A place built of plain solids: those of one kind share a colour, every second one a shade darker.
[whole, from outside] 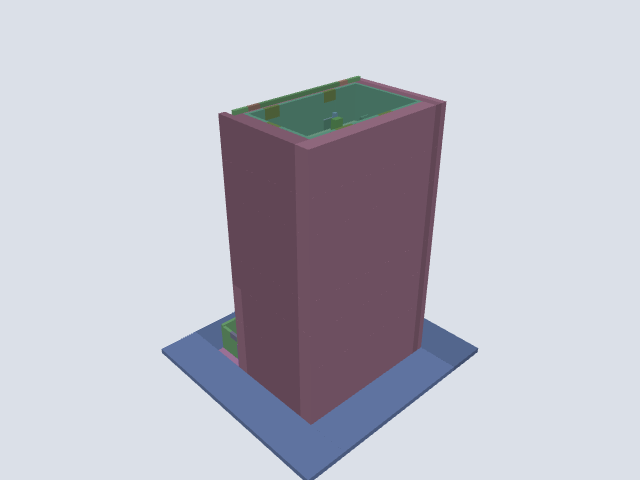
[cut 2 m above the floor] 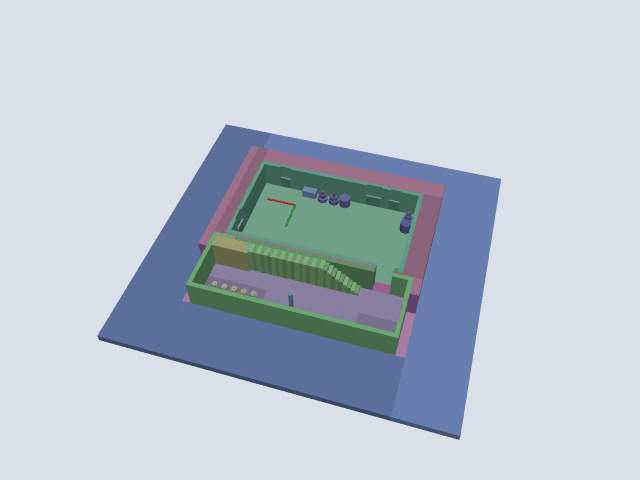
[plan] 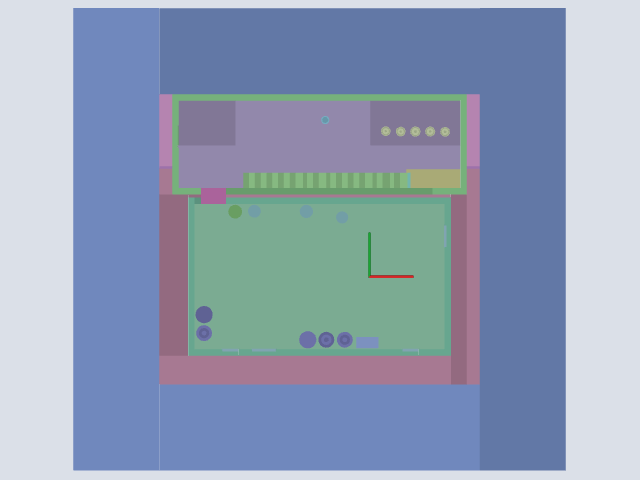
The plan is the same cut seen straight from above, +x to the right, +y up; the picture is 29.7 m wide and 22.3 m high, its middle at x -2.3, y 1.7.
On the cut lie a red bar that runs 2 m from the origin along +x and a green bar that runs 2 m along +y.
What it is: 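A harbour's pilots' and signal tower of tall halls, each with a gallery across one end; two of its long stairs turn on winders round a masonry block, nothing at their outer side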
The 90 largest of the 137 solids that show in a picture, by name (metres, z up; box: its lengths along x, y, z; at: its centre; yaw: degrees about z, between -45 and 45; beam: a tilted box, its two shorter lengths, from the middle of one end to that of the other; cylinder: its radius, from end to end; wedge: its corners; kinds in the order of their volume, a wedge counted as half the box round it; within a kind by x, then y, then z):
{
 "wall_fill_1": {"box": [0.6, 1.2, 6.1], "at": [-9.46, 4.41, 2.7]},
 "wall_fill_2": {"box": [0.6, 1.2, 3.8], "at": [-9.46, 4.41, 7.65]},
 "wall_fill_3": {"box": [0.6, 1.2, 3.04], "at": [-9.46, 4.41, 11.07]},
 "wall_fill_4": {"box": [0.6, 1.2, 5.75], "at": [-9.46, 4.41, 15.46]},
 "wall_fill_5": {"box": [0.6, 1.2, 3.01], "at": [-9.46, 4.41, 19.84]},
 "wall_fill_6": {"box": [0.6, 1.2, 3.63], "at": [-9.46, 4.41, 23.16]},
 "wall_fill_7": {"box": [1.34, 7.49, 6.1], "at": [-9.1, 0.07, 2.7]},
 "wall_fill_8": {"box": [1.34, 7.49, 3.8], "at": [-9.1, 0.07, 7.65]},
 "wall_fill_9": {"box": [1.34, 7.49, 3.04], "at": [-9.1, 0.07, 11.07]},
 "wall_fill_10": {"box": [1.34, 7.49, 5.75], "at": [-9.1, 0.07, 15.46]},
 "wall_fill_11": {"box": [1.34, 7.49, 3.01], "at": [-9.1, 0.07, 19.84]},
 "wall_fill_12": {"box": [1.34, 7.49, 3.63], "at": [-9.1, 0.07, 23.16]},
 "wall_fill_13": {"box": [13.55, 1.34, 6.1], "at": [-2.99, -4.34, 2.7]},
 "wall_fill_14": {"box": [13.55, 1.34, 3.8], "at": [-2.99, -4.34, 7.65]},
 "wall_fill_15": {"box": [13.55, 1.34, 3.04], "at": [-2.99, -4.34, 11.07]},
 "wall_fill_16": {"box": [13.55, 1.34, 5.75], "at": [-2.99, -4.34, 15.46]},
 "wall_fill_17": {"box": [13.55, 1.34, 3.01], "at": [-2.99, -4.34, 19.84]},
 "wall_fill_18": {"box": [13.55, 1.34, 3.63], "at": [-2.99, -4.34, 23.16]},
 "wall_fill_19": {"box": [12.21, 0.14, 3.63], "at": [-2.32, 3.74, 23.16]},
 "wall_fill_20": {"box": [10.45, 0.14, 6.1], "at": [-1.44, 3.74, 2.7]},
 "wall_fill_21": {"box": [0.74, 8.83, 6.1], "at": [4.15, -0.6, 2.7]},
 "wall_fill_22": {"box": [0.74, 8.83, 3.8], "at": [4.15, -0.6, 7.65]},
 "wall_fill_23": {"box": [0.74, 8.83, 3.04], "at": [4.15, -0.6, 11.07]},
 "wall_fill_24": {"box": [0.74, 8.83, 5.75], "at": [4.15, -0.6, 15.46]},
 "wall_fill_25": {"box": [0.74, 8.83, 3.01], "at": [4.15, -0.6, 19.84]},
 "wall_fill_26": {"box": [0.74, 8.83, 3.63], "at": [4.15, -0.6, 23.16]},
 "wall_fill_27": {"box": [0.6, 10.03, 6.1], "at": [4.82, 0.0, 2.7]},
 "wall_fill_28": {"box": [0.6, 10.03, 3.8], "at": [4.82, 0.0, 7.65]},
 "wall_fill_29": {"box": [0.6, 10.03, 3.04], "at": [4.82, 0.0, 11.07]},
 "wall_fill_30": {"box": [0.6, 10.03, 5.75], "at": [4.82, 0.0, 15.46]},
 "wall_fill_31": {"box": [0.6, 10.03, 3.01], "at": [4.82, 0.0, 19.84]},
 "wall_fill_32": {"box": [0.6, 10.03, 3.63], "at": [4.82, 0.0, 23.16]},
 "ground_garden_1": {"box": [4.0, 21.49, 0.5], "at": [-11.76, 1.73, -0.27]},
 "ground_garden_2": {"box": [14.88, 4.0, 0.5], "at": [-2.32, -7.01, -0.27]},
 "ground_garden_3": {"box": [14.88, 4.0, 0.5], "at": [-2.32, 10.47, -0.27]},
 "ground_garden_4": {"box": [4.0, 21.49, 0.5], "at": [7.12, 1.73, -0.27]},
 "wall_yard_1": {"box": [0.3, 2.17, 2.84], "at": [-9.01, 4.9, 1.27]},
 "wall_yard_2": {"box": [0.3, 1.44, 2.84], "at": [-9.01, 7.75, 1.27]},
 "wall_yard_3": {"box": [1.34, 0.3, 25.48], "at": [-8.49, 3.96, 12.59]},
 "wall_yard_4": {"box": [8.63, 0.3, 25.48], "at": [-2.35, 3.96, 12.59]},
 "wall_yard_5": {"box": [13.68, 0.3, 2.98], "at": [-2.32, 8.32, 1.34]},
 "wall_yard_6": {"box": [0.97, 0.3, 6.25], "at": [2.45, 3.96, 2.98]},
 "wall_yard_7": {"box": [1.59, 0.3, 25.48], "at": [3.73, 3.96, 12.59]},
 "wall_yard_8": {"box": [0.3, 4.66, 3.05], "at": [4.37, 6.14, 1.37]},
 "wall_1": {"box": [0.3, 3.25, 3.63], "at": [-8.28, -2.05, 23.16]},
 "wall_2": {"box": [0.3, 7.35, 6.1], "at": [-8.28, 0.0, 2.7]},
 "wall_3": {"box": [0.3, 2.68, 3.63], "at": [-8.28, 2.33, 23.16]},
 "wall_4": {"box": [1.58, 0.3, 6.1], "at": [-7.63, -3.52, 2.7]},
 "wall_5": {"box": [1.84, 0.3, 3.63], "at": [-7.51, 3.52, 23.16]},
 "wall_6": {"box": [2.62, 0.3, 3.63], "at": [-7.12, -3.52, 23.16]},
 "wall_7": {"box": [0.64, 0.3, 6.1], "at": [-5.77, -3.52, 2.7]},
 "wall_8": {"box": [4.81, 0.3, 3.63], "at": [-2.72, 3.52, 23.16]},
 "wall_9": {"box": [2.84, 0.3, 3.63], "at": [-2.71, -3.52, 23.16]},
 "wall_10": {"box": [10.45, 0.3, 6.1], "at": [-1.44, 3.52, 2.7]},
 "wall_11": {"box": [5.88, 0.3, 6.1], "at": [-1.41, -3.52, 2.7]},
 "wall_12": {"box": [3.55, 0.3, 3.63], "at": [2.0, -3.52, 23.16]},
 "wall_13": {"box": [2.72, 0.3, 3.63], "at": [2.42, 3.52, 23.16]},
 "wall_14": {"box": [1.51, 0.3, 6.1], "at": [3.03, -3.52, 2.7]},
 "wall_15": {"box": [0.3, 5.05, 6.1], "at": [3.63, -1.15, 2.7]},
 "wall_16": {"box": [0.3, 7.35, 3.63], "at": [3.63, 0.0, 23.16]},
 "wall_17": {"box": [0.3, 1.3, 6.1], "at": [3.63, 3.02, 2.7]},
 "floor_1": {"box": [10.57, 6.75, 0.35], "at": [-2.84, 0.0, 21.52]},
 "floor_2": {"box": [11.61, 6.75, 0.35], "at": [-2.32, 0.0, -0.18]},
 "floor_yard_1": {"box": [2.64, 2.09, 0.35], "at": [-7.55, 7.13, -0.18]},
 "floor_yard_2": {"box": [6.27, 2.09, 0.35], "at": [-3.1, 7.13, -0.18]},
 "floor_yard_3": {"box": [13.09, 1.98, 0.35], "at": [-2.32, 5.1, -0.18]},
 "floor_yard_4": {"box": [4.19, 2.09, 0.35], "at": [2.13, 7.13, -0.18]},
 "step_1": {"box": [0.35, 0.71, 2.99], "at": [-2.19, 4.47, 1.45]},
 "step_2": {"box": [0.35, 0.71, 3.2], "at": [-1.92, 4.47, 1.55]},
 "step_3": {"box": [0.35, 0.71, 3.42], "at": [-1.65, 4.47, 1.66]},
 "step_4": {"box": [0.35, 0.71, 3.63], "at": [-1.38, 4.47, 1.76]},
 "step_5": {"box": [0.35, 0.71, 3.84], "at": [-1.11, 4.47, 1.87]},
 "step_6": {"box": [0.35, 0.71, 4.05], "at": [-0.84, 4.47, 1.97]},
 "step_7": {"box": [0.35, 0.71, 4.26], "at": [-0.57, 4.47, 2.08]},
 "step_8": {"box": [0.35, 0.71, 4.47], "at": [-0.3, 4.47, 2.18]},
 "step_9": {"box": [0.35, 0.71, 4.68], "at": [-0.03, 4.47, 2.29]},
 "step_10": {"box": [0.35, 0.71, 4.89], "at": [0.24, 4.47, 2.4]},
 "step_11": {"box": [0.35, 0.71, 5.1], "at": [0.51, 4.47, 2.5]},
 "step_12": {"box": [0.35, 0.71, 5.31], "at": [0.78, 4.47, 2.61]},
 "step_13": {"box": [0.35, 0.71, 5.52], "at": [1.05, 4.47, 2.71]},
 "step_14": {"box": [0.35, 0.71, 5.73], "at": [1.32, 4.47, 2.82]},
 "step_15": {"box": [0.35, 0.71, 5.94], "at": [1.59, 4.47, 2.92]},
 "wall_over_yard_1": {"box": [1.16, 0.3, 22.83], "at": [-7.25, 3.96, 13.91]},
 "wall_over_yard_2": {"box": [0.97, 0.3, 16.72], "at": [2.45, 3.96, 16.97]},
 "wall_pier_out_1": {"box": [2.52, 0.16, 6.15], "at": [2.96, 4.91, 3.03]},
 "wall_pier_out_2": {"box": [2.31, 0.71, 5.9], "at": [3.06, 4.47, 2.9]},
 "floor_quay_1": {"box": [0.6, 4.37, 0.5], "at": [-9.46, 6.29, -0.27]},
 "floor_quay_2": {"box": [0.6, 4.37, 0.5], "at": [4.82, 6.29, -0.27]},
 "floor_hda_1": {"box": [0.23, 0.71, 6.15], "at": [1.8, 4.47, 3.03]},
 "winch_case_1": {"box": [0.8, 0.55, 2.22], "at": [-1.82, 0.31, 22.79]}
}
